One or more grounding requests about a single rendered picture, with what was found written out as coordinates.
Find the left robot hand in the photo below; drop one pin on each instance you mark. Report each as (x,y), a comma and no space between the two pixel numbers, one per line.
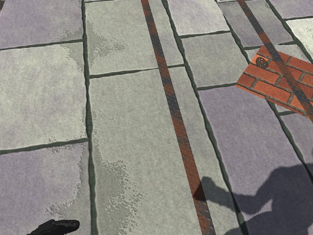
(59,227)

